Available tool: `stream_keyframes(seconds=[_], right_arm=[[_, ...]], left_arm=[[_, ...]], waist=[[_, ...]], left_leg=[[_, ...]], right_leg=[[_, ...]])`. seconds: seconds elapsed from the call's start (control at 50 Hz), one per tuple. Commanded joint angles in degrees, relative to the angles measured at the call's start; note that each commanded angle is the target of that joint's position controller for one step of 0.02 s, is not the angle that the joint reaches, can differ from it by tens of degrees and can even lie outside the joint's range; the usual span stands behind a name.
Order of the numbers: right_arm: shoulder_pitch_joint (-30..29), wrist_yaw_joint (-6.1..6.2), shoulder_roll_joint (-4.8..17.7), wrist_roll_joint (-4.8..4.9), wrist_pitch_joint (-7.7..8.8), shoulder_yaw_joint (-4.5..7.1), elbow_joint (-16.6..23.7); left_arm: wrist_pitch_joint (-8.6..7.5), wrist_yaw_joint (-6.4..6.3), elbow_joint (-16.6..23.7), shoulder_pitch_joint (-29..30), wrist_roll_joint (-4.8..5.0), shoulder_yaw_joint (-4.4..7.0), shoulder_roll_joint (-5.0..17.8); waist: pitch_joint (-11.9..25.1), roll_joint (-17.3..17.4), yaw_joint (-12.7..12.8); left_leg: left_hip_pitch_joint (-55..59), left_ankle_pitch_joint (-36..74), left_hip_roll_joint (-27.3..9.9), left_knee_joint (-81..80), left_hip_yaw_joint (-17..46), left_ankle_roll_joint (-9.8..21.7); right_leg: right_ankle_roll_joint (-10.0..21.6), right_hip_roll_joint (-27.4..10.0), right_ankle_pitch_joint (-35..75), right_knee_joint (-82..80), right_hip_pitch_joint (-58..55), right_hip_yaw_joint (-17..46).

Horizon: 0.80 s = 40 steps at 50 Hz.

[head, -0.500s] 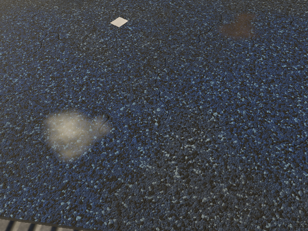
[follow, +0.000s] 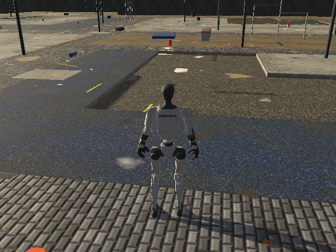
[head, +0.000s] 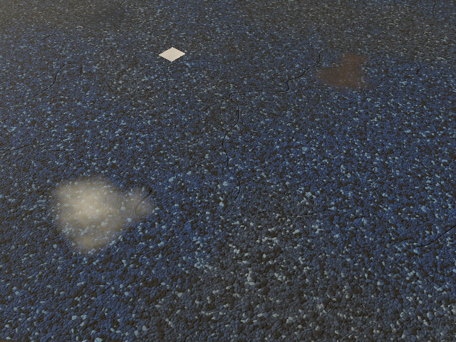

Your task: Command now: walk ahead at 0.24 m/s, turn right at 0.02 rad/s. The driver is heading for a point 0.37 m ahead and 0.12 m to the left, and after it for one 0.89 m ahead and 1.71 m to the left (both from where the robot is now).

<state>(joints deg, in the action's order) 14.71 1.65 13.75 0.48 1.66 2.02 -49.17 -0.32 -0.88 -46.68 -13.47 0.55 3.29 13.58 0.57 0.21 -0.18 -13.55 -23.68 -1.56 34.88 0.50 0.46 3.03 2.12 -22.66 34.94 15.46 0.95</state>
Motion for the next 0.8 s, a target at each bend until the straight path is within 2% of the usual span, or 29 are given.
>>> stream_keyframes(seconds=[0.02,0.06,0.1,0.12,0.14,0.18,0.2,0.22,0.24,0.26,0.28,0.3,0.34,0.38,0.4,0.44,0.48,0.52,0.54,0.56,0.58,0.6,0.62,0.64,0.66,0.68,0.7,0.74,0.8], right_arm=[[-1.3,-0.04,6.8,0.76,2.75,1.57,3.9],[-1.9,-0.71,5.8,0.90,3.95,1.36,4.6],[-2.6,-1.39,4.3,0.99,4.99,0.97,5.5],[-2.0,-1.73,3.8,1.17,5.43,0.82,5.8],[-0.9,-2.10,4.3,1.31,5.77,0.88,5.7],[3.6,-2.86,6.1,1.01,6.19,1.55,3.7],[10.9,-3.00,8.3,0.86,6.11,2.55,1.0],[21.0,-2.95,14.2,0.30,5.61,4.61,-2.0],[22.1,-3.06,12.7,0.31,4.61,4.12,-1.8],[19.5,-2.96,8.8,0.03,4.06,2.67,-0.8],[18.1,-2.70,7.1,-0.46,3.63,2.10,0.0],[15.9,-2.52,7.0,-0.12,3.25,1.72,0.2],[11.2,-1.96,5.6,-0.20,2.43,0.88,1.2],[7.4,-0.90,6.6,0.02,2.09,0.97,2.4],[8.2,-0.44,8.3,0.14,2.36,1.42,2.3],[10.7,-0.12,11.2,0.89,3.24,2.34,1.5],[10.8,-0.16,11.5,1.25,3.45,2.70,1.2],[10.2,-0.30,12.5,0.73,2.78,3.32,1.3],[10.1,-0.39,11.9,0.32,2.24,3.16,1.5],[9.4,-0.46,10.0,-0.45,2.10,2.48,2.7],[17.8,-0.63,0.7,-0.60,2.56,0.20,4.1],[19.3,-1.14,3.8,1.40,3.41,0.62,2.8],[12.5,-1.27,8.5,3.03,3.37,2.15,4.6],[7.7,-1.12,9.0,2.66,3.27,2.21,5.9],[5.8,-0.89,8.5,1.59,3.01,2.34,6.3],[6.8,-0.76,7.8,1.28,2.13,2.70,5.9],[9.0,-0.80,6.6,1.58,1.19,2.66,5.4],[8.6,-0.59,5.3,1.40,-0.32,2.56,5.8],[4.2,-0.28,6.0,0.51,-0.81,2.81,7.8]], left_arm=[[-3.07,0.29,3.1,0.5,0.60,1.47,5.7],[-4.04,0.74,2.7,-1.1,0.71,1.62,6.4],[-4.51,1.18,2.4,-3.3,0.76,1.85,7.8],[-4.58,1.34,2.4,-3.9,0.82,2.02,9.0],[-4.62,1.41,2.8,-3.5,0.95,2.06,9.5],[-4.60,1.47,4.5,-0.2,0.98,1.99,9.5],[-4.86,1.51,6.8,5.3,0.85,1.77,9.0],[-5.95,1.51,9.2,9.2,0.60,1.27,7.2],[-6.58,1.48,8.5,7.1,0.51,1.07,6.4],[-6.60,1.68,9.2,8.4,1.48,1.08,7.0],[-6.21,2.00,9.7,9.9,2.40,0.32,5.1],[-6.00,2.37,10.8,11.4,2.18,-0.36,3.5],[-5.80,3.01,11.7,11.9,0.96,-0.57,3.0],[-5.87,4.12,12.6,14.0,0.15,-1.60,0.8],[-5.89,4.35,13.1,15.4,0.07,-1.87,0.2],[-5.64,4.12,14.4,17.5,0.55,-1.16,2.5],[-5.62,3.64,14.8,17.1,0.83,-0.05,5.7],[-5.43,2.80,13.5,11.1,0.78,1.45,8.5],[-5.08,2.21,11.2,3.3,0.89,2.58,10.2],[-4.73,1.49,9.2,-6.4,0.43,3.40,12.4],[-4.72,1.38,8.0,-11.3,-1.57,4.23,17.8],[-4.91,1.91,7.9,-11.6,-1.62,3.13,13.9],[-5.06,1.89,7.6,-6.8,-0.70,2.14,10.5],[-5.14,1.81,7.3,-2.9,-0.14,1.63,8.8],[-5.45,1.92,6.8,0.5,-0.64,1.38,7.7],[-5.99,2.08,6.4,2.9,-1.46,1.09,6.3],[-6.36,2.12,5.8,4.5,-1.62,1.17,5.9],[-7.21,2.14,4.5,5.8,-1.13,1.49,6.1],[-7.56,1.48,2.7,4.4,-1.29,2.27,8.4]], waist=[[-6.5,-1.1,0.4],[-5.4,-2.9,0.9],[-4.6,-6.7,1.1],[-4.3,-9.4,0.5],[-4.2,-10.1,-0.3],[-1.5,-6.1,-2.7],[1.3,-1.0,-6.3],[5.1,10.8,-9.5],[2.7,16.9,-8.7],[-2.7,8.4,-6.9],[-4.8,4.5,-6.2],[-7.6,1.9,-4.9],[-8.2,3.7,-2.5],[-7.7,4.6,-2.1],[-6.8,5.5,-2.4],[-6.6,6.2,-2.3],[-5.9,6.5,-0.7],[-0.7,7.9,3.0],[4.1,7.4,7.0],[10.4,5.7,11.0],[21.6,-11.6,6.3],[26.1,-16.9,7.0],[13.4,-12.2,6.2],[6.5,-7.4,4.9],[3.3,-4.4,2.7],[1.9,-5.2,0.4],[1.6,-7.4,-1.3],[-0.8,-6.5,-2.2],[-2.8,-3.3,-1.9]], left_leg=[[-8.3,-13.9,-2.8,-7.1,4.9,5.2],[-9.8,-10.0,-1.6,-4.4,3.6,5.4],[-11.7,-4.1,0.7,1.1,0.3,5.2],[-12.2,-1.1,1.7,3.7,-1.0,5.4],[-12.0,1.3,1.5,3.5,-1.0,6.1],[-4.4,9.0,1.5,-1.3,-0.2,6.7],[8.5,17.5,-0.3,-5.8,4.0,7.6],[26.0,27.1,-7.9,-11.1,18.3,11.0],[33.1,37.4,-18.3,-15.8,32.1,16.7],[31.7,34.2,-20.5,-15.1,31.9,18.0],[31.6,32.6,-19.9,-15.9,27.7,17.3],[28.9,31.9,-18.8,-18.2,23.5,15.3],[19.4,32.5,-13.7,-23.2,14.9,11.2],[7.0,31.1,-7.4,-26.6,5.9,9.2],[3.3,29.9,-6.4,-28.8,3.8,8.9],[5.2,29.9,-8.7,-30.5,5.2,9.0],[10.9,36.8,-10.7,-27.3,6.4,8.0],[14.8,53.2,-11.3,-17.6,6.4,6.4],[12.7,57.4,-9.1,-7.6,5.1,5.2],[1.4,45.7,-6.9,6.9,5.1,3.5],[-17.3,6.3,2.5,30.5,3.5,0.5],[-22.2,-8.5,3.8,40.5,10.1,0.7],[-27.9,-4.8,0.6,44.0,8.5,0.8],[-27.8,0.2,-2.4,42.4,6.2,1.3],[-25.0,3.7,-4.5,40.0,5.7,1.6],[-21.2,5.9,-6.3,38.0,6.2,1.9],[-18.4,6.4,-7.0,37.1,6.3,1.7],[-18.6,7.0,-7.6,35.1,5.9,0.9],[-24.3,14.1,-8.0,30.5,7.1,-0.3]], right_leg=[[5.0,-5.6,-16.9,-9.8,3.4,9.1],[6.5,-7.2,-15.8,-11.4,0.4,12.6],[9.1,-11.1,-14.2,-14.9,-3.2,19.8],[10.9,-13.8,-11.1,-16.0,-4.3,24.3],[11.7,-15.2,-4.8,-14.8,-5.1,25.8],[9.2,-12.3,14.4,-7.3,-3.7,18.6],[5.8,-7.8,26.2,2.6,4.6,10.5],[0.8,0.1,30.5,23.6,20.0,-0.4],[-1.6,2.2,-6.1,34.5,37.3,-1.1],[-0.5,-1.6,-11.0,40.7,45.0,2.3],[0.1,-3.6,-9.2,44.1,49.4,2.1],[0.1,-6.0,-6.2,41.0,51.5,1.4],[-0.6,-7.8,2.3,31.1,42.8,-1.1],[-2.3,-5.4,15.7,16.3,27.1,-4.6],[-2.6,-4.0,21.1,9.6,19.4,-5.5],[-2.4,-2.6,24.6,2.9,14.0,-4.2],[-1.3,-1.7,24.5,-2.9,12.3,-2.4],[0.6,0.0,21.3,-3.6,4.3,-2.7],[1.9,0.9,20.4,-4.4,-5.9,-3.8],[4.3,-5.7,20.1,-1.3,-22.6,2.0],[11.6,-22.6,8.2,-5.1,-41.5,27.7],[14.0,-26.4,-3.2,-17.3,-38.7,45.3],[11.2,-24.2,-9.1,-19.6,-29.6,37.3],[9.4,-22.6,-5.7,-20.4,-20.0,28.3],[8.3,-20.3,0.2,-21.9,-11.8,22.4],[7.5,-17.9,4.5,-23.6,-5.9,16.6],[7.9,-17.5,5.7,-25.5,-2.4,13.4],[8.7,-17.6,8.6,-28.7,1.4,8.0],[9.6,-18.7,11.8,-30.5,-0.4,3.2]])
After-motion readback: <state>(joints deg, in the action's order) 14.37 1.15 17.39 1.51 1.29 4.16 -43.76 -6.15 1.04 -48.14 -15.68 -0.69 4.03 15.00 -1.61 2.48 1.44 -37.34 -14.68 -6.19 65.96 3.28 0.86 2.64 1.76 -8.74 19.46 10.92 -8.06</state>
